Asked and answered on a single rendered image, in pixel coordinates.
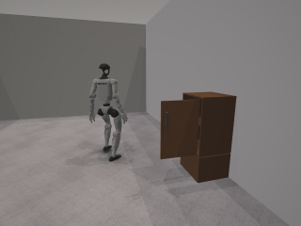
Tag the robot right forearm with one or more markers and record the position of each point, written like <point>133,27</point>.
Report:
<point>119,105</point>

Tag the right robot upper arm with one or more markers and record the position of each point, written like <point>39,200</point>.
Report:
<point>114,84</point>

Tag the left robot upper arm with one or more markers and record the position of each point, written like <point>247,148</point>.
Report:
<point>93,88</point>

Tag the robot left thigh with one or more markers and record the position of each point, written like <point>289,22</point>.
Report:
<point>106,118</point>

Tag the robot right hand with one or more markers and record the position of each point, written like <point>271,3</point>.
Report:
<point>124,117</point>

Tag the cupboard door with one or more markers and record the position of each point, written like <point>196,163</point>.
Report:
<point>180,137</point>

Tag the robot left hand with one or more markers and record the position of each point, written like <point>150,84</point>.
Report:
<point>91,114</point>

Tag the robot left forearm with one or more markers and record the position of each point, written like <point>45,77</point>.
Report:
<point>91,103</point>

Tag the robot right foot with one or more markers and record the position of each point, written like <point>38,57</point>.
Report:
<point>112,158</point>

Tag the handle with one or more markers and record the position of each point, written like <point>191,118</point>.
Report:
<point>167,117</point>

